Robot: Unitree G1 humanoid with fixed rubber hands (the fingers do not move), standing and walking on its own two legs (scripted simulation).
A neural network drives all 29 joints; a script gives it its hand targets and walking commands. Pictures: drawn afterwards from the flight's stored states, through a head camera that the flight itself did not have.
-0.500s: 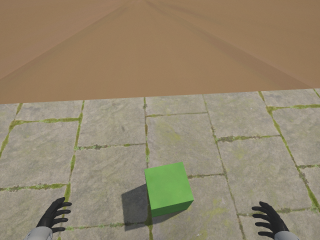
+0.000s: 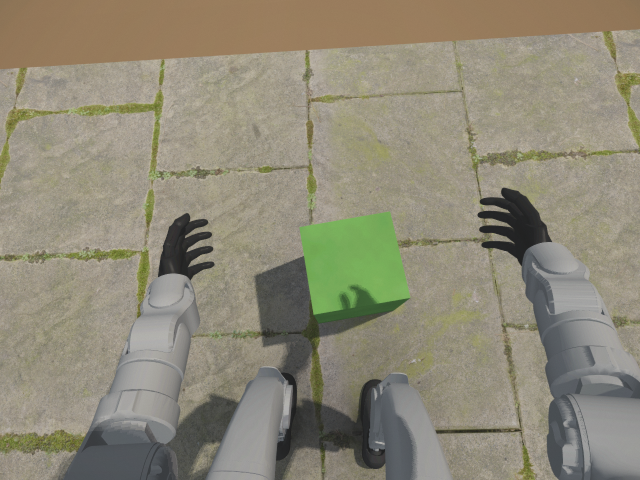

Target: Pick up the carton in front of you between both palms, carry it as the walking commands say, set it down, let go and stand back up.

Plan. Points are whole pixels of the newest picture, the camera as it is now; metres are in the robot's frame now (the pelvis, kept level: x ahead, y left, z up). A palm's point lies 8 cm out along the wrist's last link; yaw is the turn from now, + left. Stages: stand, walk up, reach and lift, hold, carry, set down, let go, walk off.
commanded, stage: reach and lift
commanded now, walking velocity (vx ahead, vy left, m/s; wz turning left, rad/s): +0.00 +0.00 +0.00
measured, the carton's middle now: (351, 272) +0.47 -0.03 -0.56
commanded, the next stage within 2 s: none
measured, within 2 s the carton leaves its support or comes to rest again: leaves its support in 1.98 s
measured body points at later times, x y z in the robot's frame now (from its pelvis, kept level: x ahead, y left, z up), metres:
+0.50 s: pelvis -0.01 -0.01 -0.07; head +0.30 -0.05 +0.25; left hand +0.45 +0.17 -0.20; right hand +0.53 -0.20 -0.20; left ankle +0.07 +0.14 -0.65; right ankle +0.07 -0.10 -0.65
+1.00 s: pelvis -0.06 +0.01 -0.26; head +0.30 -0.02 +0.00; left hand +0.44 +0.18 -0.43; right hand +0.51 -0.20 -0.44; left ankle +0.07 +0.14 -0.65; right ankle +0.07 -0.10 -0.65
